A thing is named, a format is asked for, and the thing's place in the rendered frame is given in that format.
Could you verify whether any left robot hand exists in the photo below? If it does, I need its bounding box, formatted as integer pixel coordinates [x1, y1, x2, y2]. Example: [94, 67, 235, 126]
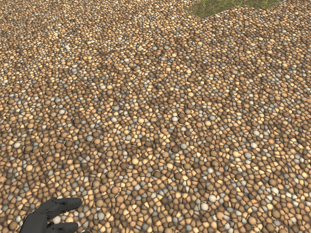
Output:
[18, 197, 90, 233]

